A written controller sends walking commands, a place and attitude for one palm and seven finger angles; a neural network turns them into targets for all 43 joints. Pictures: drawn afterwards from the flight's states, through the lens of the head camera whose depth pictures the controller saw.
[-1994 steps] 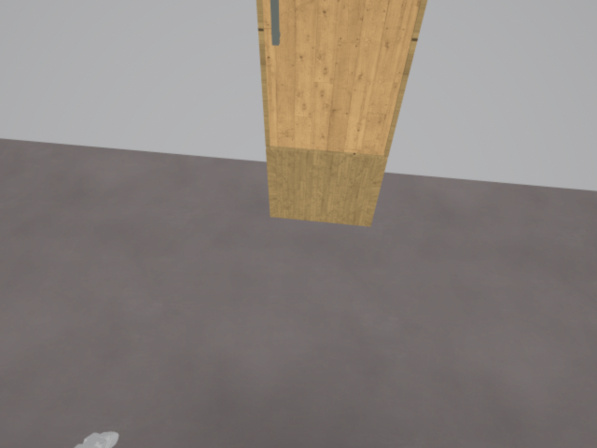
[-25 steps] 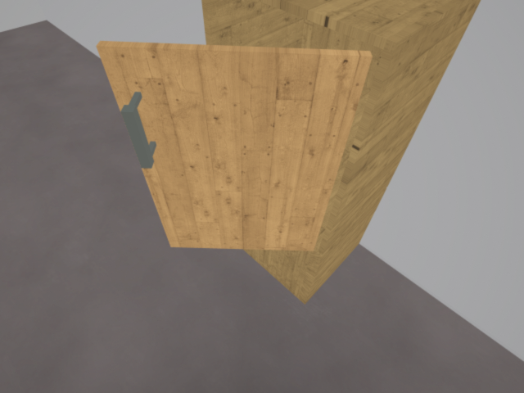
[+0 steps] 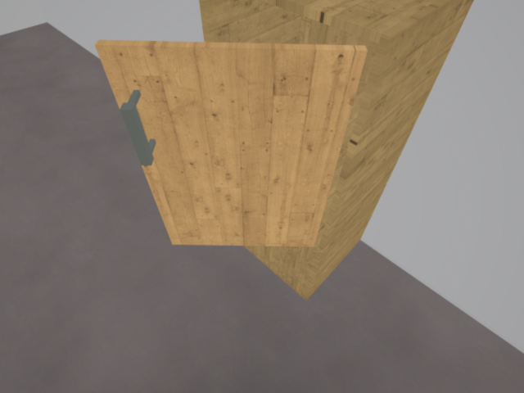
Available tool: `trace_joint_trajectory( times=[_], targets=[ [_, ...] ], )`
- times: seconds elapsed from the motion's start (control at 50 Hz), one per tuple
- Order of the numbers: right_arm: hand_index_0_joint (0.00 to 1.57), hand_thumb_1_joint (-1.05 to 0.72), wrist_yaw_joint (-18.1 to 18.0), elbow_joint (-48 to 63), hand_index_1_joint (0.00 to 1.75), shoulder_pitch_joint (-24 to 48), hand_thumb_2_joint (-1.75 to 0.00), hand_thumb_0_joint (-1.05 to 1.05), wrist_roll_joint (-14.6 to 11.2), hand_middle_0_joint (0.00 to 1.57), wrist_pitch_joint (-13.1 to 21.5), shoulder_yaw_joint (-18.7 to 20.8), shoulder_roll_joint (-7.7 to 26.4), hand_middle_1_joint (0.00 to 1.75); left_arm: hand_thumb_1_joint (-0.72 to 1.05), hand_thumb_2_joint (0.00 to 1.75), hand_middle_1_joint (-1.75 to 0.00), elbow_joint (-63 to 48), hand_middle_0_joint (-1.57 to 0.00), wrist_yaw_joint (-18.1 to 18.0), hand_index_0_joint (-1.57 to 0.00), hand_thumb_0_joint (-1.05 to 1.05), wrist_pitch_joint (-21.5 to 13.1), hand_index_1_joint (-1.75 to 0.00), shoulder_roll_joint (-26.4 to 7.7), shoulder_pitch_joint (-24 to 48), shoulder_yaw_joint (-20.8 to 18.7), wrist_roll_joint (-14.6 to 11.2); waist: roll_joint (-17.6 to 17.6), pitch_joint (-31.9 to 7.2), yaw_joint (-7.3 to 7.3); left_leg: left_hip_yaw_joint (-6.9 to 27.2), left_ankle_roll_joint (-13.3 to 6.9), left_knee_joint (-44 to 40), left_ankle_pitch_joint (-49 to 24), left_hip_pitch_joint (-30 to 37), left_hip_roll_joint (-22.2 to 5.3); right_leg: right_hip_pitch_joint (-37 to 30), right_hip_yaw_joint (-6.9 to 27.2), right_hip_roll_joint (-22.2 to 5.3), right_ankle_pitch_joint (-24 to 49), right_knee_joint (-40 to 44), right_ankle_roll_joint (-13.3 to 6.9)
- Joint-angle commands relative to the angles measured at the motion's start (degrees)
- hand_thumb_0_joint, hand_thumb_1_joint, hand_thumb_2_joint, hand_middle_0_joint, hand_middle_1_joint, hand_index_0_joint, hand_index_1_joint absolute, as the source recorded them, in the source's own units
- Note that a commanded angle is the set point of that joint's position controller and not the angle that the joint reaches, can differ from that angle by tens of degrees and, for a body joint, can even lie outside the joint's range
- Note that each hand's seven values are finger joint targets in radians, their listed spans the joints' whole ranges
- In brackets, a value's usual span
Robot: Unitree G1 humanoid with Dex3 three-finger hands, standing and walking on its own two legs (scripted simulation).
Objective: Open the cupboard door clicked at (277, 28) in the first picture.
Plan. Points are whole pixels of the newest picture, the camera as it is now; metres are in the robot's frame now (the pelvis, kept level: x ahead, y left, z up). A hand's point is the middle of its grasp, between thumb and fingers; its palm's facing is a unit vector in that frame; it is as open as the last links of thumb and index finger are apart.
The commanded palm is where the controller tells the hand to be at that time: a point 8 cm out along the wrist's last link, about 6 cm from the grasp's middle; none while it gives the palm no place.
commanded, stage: raise the hand with hooked fingers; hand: left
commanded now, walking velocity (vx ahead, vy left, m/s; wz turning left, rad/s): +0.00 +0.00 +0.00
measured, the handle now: (141, 129) +0.52 +0.26 +0.11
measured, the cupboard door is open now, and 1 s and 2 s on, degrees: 43 43 43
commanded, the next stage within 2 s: none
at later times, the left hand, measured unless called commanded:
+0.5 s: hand (119, 384) +0.14 +0.20 -0.02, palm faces +0.15 -0.99 -0.06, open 9.3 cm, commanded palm +0.13 +0.26 +0.00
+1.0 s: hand (84, 320) +0.20 +0.25 +0.05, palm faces +0.08 -1.00 -0.06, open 12.3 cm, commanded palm +0.17 +0.30 +0.06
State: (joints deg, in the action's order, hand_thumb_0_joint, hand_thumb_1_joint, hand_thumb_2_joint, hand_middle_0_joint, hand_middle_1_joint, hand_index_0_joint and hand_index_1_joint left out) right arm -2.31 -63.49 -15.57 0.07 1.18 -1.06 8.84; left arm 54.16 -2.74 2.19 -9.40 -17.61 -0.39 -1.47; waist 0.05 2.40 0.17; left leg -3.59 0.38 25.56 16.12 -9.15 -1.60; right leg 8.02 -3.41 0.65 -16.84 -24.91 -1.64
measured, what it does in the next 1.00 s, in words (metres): stands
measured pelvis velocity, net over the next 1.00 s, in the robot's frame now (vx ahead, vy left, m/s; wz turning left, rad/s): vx -0.04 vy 0.02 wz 0.03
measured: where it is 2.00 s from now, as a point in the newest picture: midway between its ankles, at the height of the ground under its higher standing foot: outside the picture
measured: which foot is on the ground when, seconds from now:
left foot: down 0.00-1.00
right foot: down 0.00-1.00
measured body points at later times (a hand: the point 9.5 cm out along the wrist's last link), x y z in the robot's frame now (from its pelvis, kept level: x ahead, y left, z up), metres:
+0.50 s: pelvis -0.06 -0.01 -0.06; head -0.02 +0.00 +0.38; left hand +0.12 +0.26 -0.01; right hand +0.17 -0.23 -0.11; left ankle -0.03 +0.12 -0.74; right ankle -0.04 -0.10 -0.74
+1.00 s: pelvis -0.04 +0.02 -0.03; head -0.02 +0.02 +0.42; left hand +0.19 +0.31 +0.05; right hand +0.12 -0.23 -0.11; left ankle -0.03 +0.12 -0.74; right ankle -0.04 -0.10 -0.74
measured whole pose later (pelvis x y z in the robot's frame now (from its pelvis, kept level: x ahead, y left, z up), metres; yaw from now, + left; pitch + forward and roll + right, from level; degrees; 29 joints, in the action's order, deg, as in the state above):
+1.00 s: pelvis -0.04 +0.02 -0.03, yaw +2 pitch +5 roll -1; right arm -5.4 -36.0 -15.9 -2.1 16.2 -1.1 16.2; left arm 5.2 18.5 -14.0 -17.4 -11.9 -16.9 -18.0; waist -1.4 -2.9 0.5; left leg -1.7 -1.3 44.9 21.5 -28.8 -1.1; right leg 26.2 -5.0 -0.8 -21.9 -42.8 -0.7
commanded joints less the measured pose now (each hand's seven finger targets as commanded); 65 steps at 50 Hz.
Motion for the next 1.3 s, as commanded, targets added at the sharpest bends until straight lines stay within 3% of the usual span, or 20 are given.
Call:
trace_joint_trajectory(
  times=[0.0, 0.02, 0.04, 0.06, 0.08, 0.14, 0.18, 0.2, 0.26, 0.32, 0.38, 0.4, 0.46, 0.52, 0.6, 0.7, 0.8, 0.98, 1.14, 1.28],
  targets=[
    [0.20, -0.90, -2.7, 21.5, 0.30, 3.8, -0.90, 0.00, -2.7, 0.20, 15.8, 2.5, 8.8, 0.30, 0.83, 0.87, -0.34, -56.9, -0.21, -4.5, -0.21, 0.00, -7.0, -0.34, -4.0, -3.9, -0.7, -6.0, -15.2, -18.3, -0.23, 4.4, -0.4, 0.0, -37.1, 9.8, -2.3, 4.8, -0.4, -2.2, 10.1, -5.9, -0.1],
    [0.20, -0.90, -2.5, 20.1, 0.30, 2.5, -0.90, 0.00, -3.1, 0.20, 16.0, 2.7, 9.9, 0.30, 0.81, 0.86, -0.36, -54.2, -0.21, -3.2, -0.21, 0.00, -6.6, -0.36, 2.3, -2.7, 2.4, -7.4, -4.1, -8.4, -2.12, 4.6, -1.1, 1.1, -30.3, 4.5, -2.2, 9.2, -1.6, -1.6, 10.4, -4.4, 0.8],
    [0.20, -0.90, -2.2, 23.2, 0.30, 4.0, -0.90, 0.00, -2.6, 0.20, 16.6, 4.0, 12.4, 0.30, 0.78, 0.85, -0.37, -56.2, -0.21, -2.2, -0.21, 0.00, -9.7, -0.37, -1.9, 2.7, -1.4, -8.1, 1.7, -3.3, -3.46, 5.3, -1.8, 3.7, -21.3, -0.9, -0.8, 12.8, -2.0, -1.4, 11.8, -3.7, 1.2],
    [0.20, -0.90, -2.1, 24.2, 0.30, 3.3, -0.90, 0.00, -1.3, 0.20, 16.9, 4.8, 13.7, 0.30, 0.76, 0.84, -0.39, -54.6, -0.21, -0.9, -0.21, 0.00, -13.4, -0.39, -4.7, 2.1, -4.9, -8.1, 7.7, -4.9, -4.06, 4.8, -2.0, 6.6, -15.3, -4.7, 0.4, 16.2, -2.4, -1.2, 10.7, -5.0, 1.6],
    [0.20, -0.90, -1.9, 25.4, 0.30, 3.9, -0.90, 0.00, -0.5, 0.20, 16.9, 5.1, 13.3, 0.30, 0.74, 0.83, -0.40, -48.9, -0.21, 1.1, -0.21, 0.00, -17.1, -0.40, -2.7, -1.8, -5.6, -8.5, 12.2, -3.2, -3.24, 4.7, -1.6, 9.3, -10.3, -10.6, 0.9, 20.4, -2.9, -1.0, 6.9, -7.5, 1.8],
    [0.20, -0.90, 0.6, 30.3, 0.30, 7.5, -0.90, 0.00, -0.1, 0.20, 17.5, 5.7, 12.2, 0.30, 0.67, 0.80, -0.45, -41.1, -0.22, 10.4, -0.22, 0.00, -30.1, -0.45, 0.6, -14.5, -7.2, -11.0, 12.7, -8.0, 2.77, 3.2, 0.0, 17.0, -4.8, -22.7, 2.4, 24.2, -1.6, -1.0, 4.0, -17.3, 0.8],
    [0.20, -0.90, 1.9, 33.5, 0.30, 8.7, -0.90, 0.00, -0.5, 0.20, 17.7, 6.3, 12.7, 0.30, 0.62, 0.78, -0.48, -41.7, -0.22, 18.3, -0.22, 0.00, -38.1, -0.48, -2.3, -14.3, -9.7, -13.1, 9.3, -11.9, 3.22, 2.4, 0.5, 22.4, -3.0, -28.5, 3.1, 24.8, 0.8, -1.7, 4.7, -22.1, 0.2],
    [0.20, -0.90, 2.2, 35.1, 0.30, 8.3, -0.90, 0.00, -1.0, 0.20, 17.1, 6.7, 13.1, 0.30, 0.60, 0.77, -0.50, -40.2, -0.22, 20.4, -0.22, 0.00, -38.5, -0.50, -6.6, -14.8, -13.9, -13.3, 5.4, -13.9, 4.52, 1.6, 0.2, 23.9, -3.4, -29.4, 3.4, 23.4, 2.8, -2.4, 5.6, -23.0, -0.2],
    [0.20, -0.90, 1.1, 42.1, 0.30, 10.7, -0.90, 0.00, -2.4, 0.20, 15.1, 5.9, 13.1, 0.30, 0.53, 0.74, -0.54, -51.6, -0.23, 21.6, -0.23, 0.00, -32.6, -0.54, -9.8, -6.3, -15.1, -15.9, 1.3, -17.4, 4.02, -0.2, -1.0, 24.3, 2.2, -30.6, 4.2, 23.5, 5.5, -2.5, -5.5, -20.3, 0.6],
    [0.20, -0.90, -0.5, 43.6, 0.30, 8.1, -0.90, 0.00, -2.5, 0.20, 13.8, 5.4, 12.2, 0.30, 0.46, 0.71, -0.58, -63.5, -0.23, 17.5, -0.23, 0.00, -30.1, -0.58, -12.3, 4.0, -16.7, -16.1, 0.6, -17.8, 1.36, 1.3, -1.8, 25.5, 4.9, -29.9, 3.1, 24.6, 8.9, -2.6, -12.6, -16.9, 1.5],
    [0.20, -0.90, -1.6, 41.8, 0.30, 5.5, -0.90, 0.00, -2.0, 0.20, 14.1, 4.2, 11.2, 0.30, 0.39, 0.68, -0.63, -70.4, -0.24, 14.6, -0.24, 0.00, -32.3, -0.63, -12.0, 10.0, -14.5, -14.0, -4.5, -17.4, -1.39, 3.1, -2.2, 25.3, 2.0, -25.6, 1.6, 25.9, 7.0, -1.6, -7.5, -17.5, 0.8],
    [0.20, -0.90, -2.0, 41.2, 0.30, 5.2, -0.90, 0.00, -1.6, 0.20, 14.5, 3.7, 11.7, 0.30, 0.36, 0.67, -0.64, -72.0, -0.24, 15.0, -0.24, 0.00, -32.9, -0.64, -12.5, 13.4, -12.9, -13.7, -3.4, -17.2, -2.89, 3.9, -2.5, 25.7, 1.9, -25.4, 1.3, 26.8, 6.4, -1.1, -6.4, -18.2, 0.9],
    [0.20, -0.90, -2.7, 38.9, 0.30, 4.9, -0.90, 0.00, -1.9, 0.20, 15.9, 2.8, 12.1, 0.30, 0.29, 0.64, -0.69, -66.1, -0.24, 17.8, -0.24, 0.00, -32.1, -0.69, -11.8, 12.3, -11.1, -14.0, -5.2, -15.0, -3.63, 4.8, -2.3, 24.5, 3.1, -24.7, 1.2, 27.5, 4.9, -0.7, -6.2, -17.6, 0.8],
    [0.20, -0.90, -3.4, 38.5, 0.30, 5.1, -0.90, 0.00, -2.6, 0.20, 16.4, 2.2, 12.9, 0.30, 0.22, 0.61, -0.74, -60.1, -0.25, 21.7, -0.25, 0.00, -27.0, -0.74, -14.3, 11.2, -13.9, -16.0, -2.8, -15.3, -2.32, 4.9, -2.2, 22.7, 3.4, -25.2, 1.5, 23.7, 5.6, -1.0, -7.6, -14.8, 1.2],
    [0.20, -0.90, -3.7, 38.7, 0.30, 6.2, -0.90, 0.00, -2.6, 0.20, 16.6, 1.8, 12.6, 0.30, 0.13, 0.57, -0.80, -56.3, -0.25, 22.6, -0.25, 0.00, -20.4, -0.80, -17.5, 7.7, -20.2, -18.3, -1.6, -17.1, 1.37, 5.1, -1.9, 19.5, 0.3, -23.9, 1.8, 17.6, 5.3, -1.5, -5.4, -12.8, 1.2],
    [0.20, -0.90, -2.9, 38.2, 0.30, 5.5, -0.90, 0.00, -1.9, 0.20, 17.8, 2.0, 12.3, 0.30, 0.01, 0.52, -0.87, -60.4, -0.26, 20.7, -0.26, 0.00, -21.1, -0.87, -17.3, 7.7, -22.2, -18.9, -1.1, -18.6, 2.18, 5.1, -1.8, 16.6, -6.0, -19.3, 1.6, 14.8, 2.5, -0.8, 5.3, -14.1, 1.2],
    [0.20, -0.90, -2.6, 37.3, 0.30, 4.4, -0.90, 0.00, -2.1, 0.20, 18.7, 2.3, 13.4, 0.30, -0.10, 0.47, -0.94, -59.7, -0.27, 20.6, -0.27, 0.00, -21.9, -0.94, -16.4, 9.3, -20.6, -18.0, -1.3, -14.9, 0.92, 5.0, -1.8, 14.2, -5.3, -17.0, 1.4, 16.9, 0.6, -0.3, 4.8, -13.5, 0.9],
    [0.20, -0.90, -3.5, 36.6, 0.30, 4.2, -0.90, 0.00, -2.6, 0.20, 18.7, 2.0, 13.7, 0.30, -0.31, 0.38, -1.08, -61.7, -0.29, 21.1, -0.29, 0.00, -19.1, -1.08, -19.3, 17.3, -22.7, -18.0, -5.2, -16.1, 1.10, 5.4, -1.3, 10.2, -8.0, -9.7, 1.1, 14.5, -0.7, -0.1, 7.2, -11.5, 0.6],
    [0.20, -0.90, -4.3, 36.5, 0.30, 5.1, -0.90, 0.00, -3.1, 0.20, 17.4, 0.9, 13.8, 0.30, -0.50, 0.30, -1.20, -56.5, -0.30, 23.8, -0.30, 0.00, -13.0, -1.20, -22.3, 25.0, -24.4, -18.2, -4.4, -13.5, 1.29, 5.9, -1.3, 6.8, -9.2, -6.8, 1.0, 11.2, -0.8, 0.4, 9.4, -8.2, 0.3],
    [0.20, -0.90, -4.7, 36.5, 0.30, 6.0, -0.90, 0.00, -3.1, 0.20, 17.1, 0.2, 13.5, 0.30, -0.50, 0.30, -1.20, -55.3, -0.30, 25.1, -0.30, 0.00, -10.2, -1.20, -25.8, 32.1, -27.0, -18.2, -4.8, -15.5, 1.41, 6.1, -1.4, 5.1, -11.4, -2.8, 1.0, 8.6, -0.6, 0.3, 11.5, -5.9, 0.2]
  ],
)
